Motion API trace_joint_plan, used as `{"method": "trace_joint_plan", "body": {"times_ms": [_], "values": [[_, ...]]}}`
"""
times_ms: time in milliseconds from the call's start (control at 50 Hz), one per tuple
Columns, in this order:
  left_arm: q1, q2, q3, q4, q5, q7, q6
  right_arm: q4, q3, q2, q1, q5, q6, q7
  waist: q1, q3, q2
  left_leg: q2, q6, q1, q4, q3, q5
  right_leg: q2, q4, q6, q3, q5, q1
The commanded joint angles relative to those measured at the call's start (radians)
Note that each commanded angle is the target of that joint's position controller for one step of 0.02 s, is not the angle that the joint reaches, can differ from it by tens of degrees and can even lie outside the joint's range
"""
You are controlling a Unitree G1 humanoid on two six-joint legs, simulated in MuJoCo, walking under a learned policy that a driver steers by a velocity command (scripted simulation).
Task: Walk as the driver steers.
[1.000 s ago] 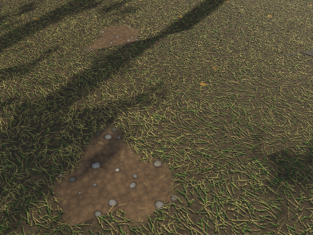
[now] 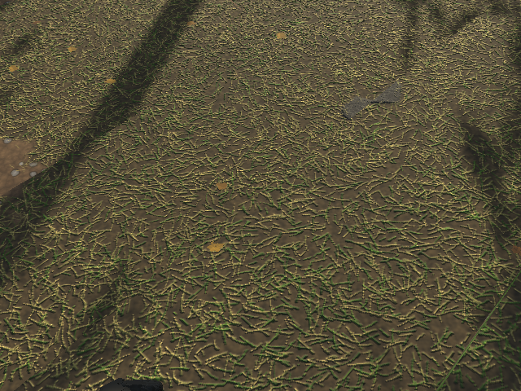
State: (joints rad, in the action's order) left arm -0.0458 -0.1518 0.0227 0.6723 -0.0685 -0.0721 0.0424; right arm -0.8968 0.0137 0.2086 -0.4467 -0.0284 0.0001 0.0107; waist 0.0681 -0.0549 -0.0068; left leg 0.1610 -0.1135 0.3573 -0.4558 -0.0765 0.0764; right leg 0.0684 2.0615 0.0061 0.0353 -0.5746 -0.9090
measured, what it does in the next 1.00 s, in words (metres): climbs, turning left: right foot 0.14 m higher, then left foot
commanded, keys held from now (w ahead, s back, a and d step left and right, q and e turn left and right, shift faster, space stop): q+shift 0.92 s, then shift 0.08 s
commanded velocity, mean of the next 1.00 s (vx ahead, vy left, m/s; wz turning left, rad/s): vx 0.01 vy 0.00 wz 0.89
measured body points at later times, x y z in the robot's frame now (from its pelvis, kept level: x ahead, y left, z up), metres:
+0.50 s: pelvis -0.02 -0.08 +0.02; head -0.03 -0.09 +0.47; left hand +0.07 +0.20 -0.04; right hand +0.17 -0.31 -0.09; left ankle +0.07 +0.07 -0.68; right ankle +0.01 -0.16 -0.59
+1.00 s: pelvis -0.02 -0.02 +0.11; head -0.02 -0.01 +0.56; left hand -0.15 +0.29 +0.04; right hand +0.30 -0.03 +0.05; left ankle -0.13 +0.00 -0.59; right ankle +0.01 -0.17 -0.56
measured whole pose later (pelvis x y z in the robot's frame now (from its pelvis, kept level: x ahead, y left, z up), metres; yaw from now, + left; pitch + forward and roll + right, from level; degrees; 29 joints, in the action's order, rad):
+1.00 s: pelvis -0.02 -0.02 +0.11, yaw +53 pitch +3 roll +0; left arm -0.16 -0.33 -0.08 0.68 -0.06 0.00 -0.12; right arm -0.57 0.04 0.28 -0.21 -0.07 -0.07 -0.04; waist -0.02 0.05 -0.02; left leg -0.01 -0.04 0.36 -0.83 0.08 0.51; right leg -0.20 0.99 0.05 -0.24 -0.58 -0.32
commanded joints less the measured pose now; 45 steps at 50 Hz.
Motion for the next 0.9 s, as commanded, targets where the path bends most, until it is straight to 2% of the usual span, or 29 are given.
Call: {"method": "trace_joint_plan", "body": {"times_ms": [20, 80, 100, 180, 220, 240, 280, 320, 360, 400, 420, 440, 460, 480, 500, 520, 540, 560, 580, 600, 640, 660, 700, 720, 780, 820, 840, 860, 900], "values": [[0.005, -0.064, -0.011, -0.105, -0.004, -0.016, 0.045, 0.098, 0.033, 0.186, 0.009, -0.01, -0.009, 0.01, -0.06, 0.096, -0.018, -0.307, -0.158, 0.019, 0.102, -0.422, -0.238, 0.009, -0.006, -0.001, -0.049, 0.061, -0.083], [0.042, -0.024, -0.004, -0.143, -0.001, -0.022, 0.053, 0.094, 0.046, 0.179, -0.042, 0.007, -0.003, 0.022, -0.016, 0.12, 0.097, -0.236, -0.073, -0.166, 0.092, -0.45, -0.173, 0.025, 0.015, 0.005, -0.062, 0.041, -0.223], [0.04, -0.028, -0.009, -0.144, 0.001, -0.02, 0.05, 0.106, 0.052, 0.185, -0.03, -0.001, -0.001, 0.027, -0.014, 0.137, 0.109, -0.236, -0.083, -0.197, 0.091, -0.464, -0.212, 0.035, 0.093, 0.003, -0.055, 0.061, -0.225], [0.111, -0.009, -0.01, -0.191, 0.002, -0.001, 0.039, 0.15, 0.071, 0.171, -0.019, 0.009, 0.012, 0.051, 0.02, 0.143, 0.107, -0.224, -0.117, -0.299, 0.097, -0.509, -0.158, 0.046, 0.112, 0.006, -0.047, 0.045, -0.281], [0.177, 0.025, 0.004, -0.23, 0.002, 0.016, 0.042, 0.157, 0.073, 0.146, -0.063, 0.017, 0.021, 0.066, 0.058, 0.117, 0.131, -0.207, -0.111, -0.356, 0.143, -0.539, 0.014, 0.047, -0.032, 0.008, -0.064, -0.012, -0.326], [0.153, 0.007, -0.001, -0.227, -0.002, 0.025, 0.034, 0.173, 0.085, 0.178, -0.043, 0.005, 0.024, 0.069, 0.05, 0.141, 0.129, -0.226, -0.134, -0.332, 0.159, -0.562, -0.042, 0.062, 0.061, 0.007, -0.063, 0.027, -0.265], [0.139, -0.005, -0.003, -0.243, -0.001, 0.034, 0.024, 0.199, 0.098, 0.201, -0.01, 0.004, 0.023, 0.069, 0.034, 0.154, 0.118, -0.245, -0.161, -0.329, 0.173, -0.593, -0.055, 0.059, 0.057, 0.002, -0.036, 0.006, -0.224], [0.195, 0.014, 0.015, -0.277, 0.002, 0.045, 0.026, 0.195, 0.095, 0.173, -0.046, 0.014, 0.033, 0.072, 0.064, 0.109, 0.133, -0.2, -0.115, -0.315, 0.279, -0.571, 0.242, 0.051, -0.272, -0.005, -0.069, -0.094, -0.162], [0.109, -0.025, 0.003, -0.27, 0.007, 0.056, 0.016, 0.228, 0.115, 0.219, 0.029, 0.003, 0.034, 0.065, 0.012, 0.137, 0.176, -0.218, -0.12, -0.206, 0.337, -0.576, 0.137, 0.04, -0.273, -0.027, -0.046, -0.056, 0.072], [0.041, -0.054, 0.001, -0.266, 0.024, 0.064, 0.008, 0.271, 0.125, 0.23, 0.129, 0.017, 0.041, 0.05, -0.042, 0.132, 0.178, -0.19, -0.089, 0.019, 0.423, -0.503, 0.17, 0.048, -0.541, -0.061, -0.051, -0.178, 0.415], [-0.094, -0.071, -0.007, -0.23, 0.039, 0.067, 0.006, 0.309, 0.124, 0.218, 0.212, 0.022, 0.046, 0.04, -0.113, 0.124, 0.205, -0.156, -0.052, 0.249, 0.474, -0.481, 0.272, 0.073, -0.718, -0.094, -0.049, -0.243, 0.719], [-0.317, -0.136, -0.034, -0.178, 0.054, 0.069, 0.008, 0.335, 0.119, 0.197, 0.225, 0.016, 0.042, 0.033, -0.206, 0.069, 0.227, -0.115, 0.029, 0.475, 0.491, -0.485, 0.58, 0.132, -1.032, -0.133, -0.081, -0.465, 0.961], [-0.457, -0.226, -0.063, -0.139, 0.071, 0.063, -0.021, 0.323, 0.085, 0.072, 0.246, 0.005, 0.028, 0.031, -0.287, -0.025, -0.143, 0.008, 0.096, 0.732, -0.129, -0.395, 0.892, -0.086, -1.316, -0.203, 0.341, -0.624, 1.037], [-0.505, -0.323, -0.074, -0.138, 0.11, 0.048, -0.036, 0.467, 0.081, 0.05, 0.496, -0.046, -0.009, 0.013, -0.369, -0.082, -0.366, 0.013, 0.162, 1.04, -0.519, -0.292, 0.858, -0.587, -1.746, -0.245, 1.041, -0.579, 0.859], [-0.543, -0.175, -0.034, -0.117, -0.061, 0.109, -0.057, 0.358, -0.015, -0.065, 0.307, -0.035, -0.033, -0.014, -0.284, -0.246, -0.495, 0.157, 0.219, 1.308, -0.713, -0.615, 0.398, -0.393, -1.797, -0.438, 1.273, -0.118, 0.714], [-0.23, -0.132, -0.011, -0.164, -0.095, 0.186, -0.037, 0.302, 0.016, 0.028, 0.296, 0.01, -0.049, -0.001, -0.138, -0.239, -0.374, 0.169, 0.223, 1.277, -0.857, -0.585, 0.201, -0.437, -1.735, -0.356, 0.939, 0.024, 0.578], [0.03, -0.053, -0.018, -0.192, -0.067, 0.22, -0.035, 0.197, 0.047, 0.138, 0.229, 0.002, -0.047, 0.02, -0.057, -0.088, -0.259, 0.171, 0.245, 1.022, -1.066, -0.401, 0.135, -0.367, -1.622, -0.381, 0.669, 0.054, 0.406], [0.183, -0.084, -0.043, -0.178, -0.011, 0.218, -0.067, 0.156, 0.063, 0.211, 0.096, -0.014, -0.055, 0.008, 0.056, 0.036, -0.125, 0.112, 0.217, 0.725, -1.307, -0.241, 0.031, -0.306, -1.584, -0.333, 0.457, 0.02, 0.206], [0.282, -0.135, -0.067, -0.159, 0.047, 0.198, -0.102, 0.137, 0.068, 0.234, 0.008, -0.039, -0.046, -0.031, 0.138, 0.073, -0.068, 0.07, 0.199, 0.49, -1.552, -0.124, -0.038, -0.245, -1.59, -0.291, 0.279, -0.005, -0.023], [0.367, -0.149, -0.064, -0.158, 0.062, 0.178, -0.132, 0.137, 0.06, 0.215, -0.02, -0.039, -0.028, -0.066, 0.18, 0.089, 0.0, 0.047, 0.201, 0.42, -1.663, -0.09, -0.097, -0.223, -1.614, -0.262, 0.177, 0.011, -0.1], [0.321, -0.15, -0.054, -0.113, 0.051, 0.117, -0.192, 0.182, 0.053, 0.202, 0.045, -0.017, -0.024, -0.097, 0.111, 0.096, 0.15, -0.041, 0.222, 0.444, -1.561, -0.087, -0.164, -0.221, -1.596, -0.205, -0.003, 0.112, 0.051], [0.212, -0.167, -0.063, -0.087, 0.048, 0.079, -0.219, 0.216, 0.056, 0.203, 0.091, -0.014, -0.028, -0.099, 0.051, 0.115, 0.104, -0.094, 0.238, 0.474, -1.536, -0.07, -0.13, -0.223, -1.597, -0.177, -0.058, 0.24, 0.213], [0.004, -0.182, -0.069, -0.032, 0.048, 0.026, -0.22, 0.267, 0.046, 0.163, 0.171, -0.015, -0.044, -0.096, -0.066, 0.138, 0.008, -0.154, 0.239, 0.574, -1.427, -0.033, -0.054, -0.215, -1.553, -0.168, -0.139, 0.403, 0.526], [-0.075, -0.202, -0.074, -0.024, 0.044, 0.016, -0.206, 0.297, 0.038, 0.139, 0.226, -0.007, -0.047, -0.099, -0.122, 0.133, -0.039, -0.162, 0.239, 0.61, -1.408, 0.014, 0.042, -0.238, -1.568, -0.194, -0.149, 0.534, 0.654], [-0.18, -0.238, -0.079, -0.01, 0.015, 0.003, -0.186, 0.39, 0.014, 0.084, 0.363, -0.025, -0.05, -0.108, -0.208, 0.135, -0.077, -0.252, 0.246, 0.648, -1.051, 0.042, 0.123, -0.324, -1.54, -0.212, -0.148, 0.709, 0.945], [-0.196, -0.266, -0.09, 0.006, -0.001, 0.006, -0.181, 0.434, 0.007, 0.075, 0.405, -0.03, -0.046, -0.116, -0.208, 0.113, -0.09, -0.309, 0.242, 0.629, -0.764, 0.057, 0.186, -0.395, -1.547, -0.209, -0.149, 0.74, 1.009], [-0.205, -0.287, -0.099, 0.01, -0.006, 0.012, -0.182, 0.436, 0.007, 0.07, 0.388, -0.04, -0.042, -0.114, -0.201, 0.109, -0.095, -0.304, 0.24, 0.509, -0.661, 0.106, 0.241, -0.415, -1.559, -0.2, -0.16, 0.743, 0.947], [-0.182, -0.327, -0.111, -0.005, -0.019, 0.024, -0.184, 0.421, 0.016, 0.071, 0.317, -0.066, -0.041, -0.105, -0.162, 0.131, -0.106, -0.256, 0.22, 0.332, -0.699, 0.18, 0.267, -0.436, -1.539, -0.209, -0.175, 0.802, 0.83], [-0.059, -0.367, -0.132, -0.048, -0.016, 0.046, -0.198, 0.405, 0.048, 0.13, 0.223, -0.073, -0.033, -0.087, -0.071, 0.121, -0.117, -0.223, 0.167, 0.151, -0.595, 0.198, 0.309, -0.472, -1.516, -0.177, -0.208, 0.809, 0.742]]}}
Velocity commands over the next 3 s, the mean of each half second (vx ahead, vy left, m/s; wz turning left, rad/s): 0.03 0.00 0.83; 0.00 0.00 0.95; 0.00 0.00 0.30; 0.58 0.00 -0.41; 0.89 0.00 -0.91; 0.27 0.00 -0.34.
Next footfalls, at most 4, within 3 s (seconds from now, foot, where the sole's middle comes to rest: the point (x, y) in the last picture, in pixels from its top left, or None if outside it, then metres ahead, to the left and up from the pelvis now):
0.46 right None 0.05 -0.15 -0.62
0.96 left None -0.11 0.04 -0.62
1.40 right None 0.21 0.07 -0.77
1.76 left None -0.10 0.15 -0.62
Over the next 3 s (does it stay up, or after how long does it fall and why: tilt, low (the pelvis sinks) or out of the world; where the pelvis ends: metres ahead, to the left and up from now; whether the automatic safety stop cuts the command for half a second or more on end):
stays up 0.51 0.52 -0.02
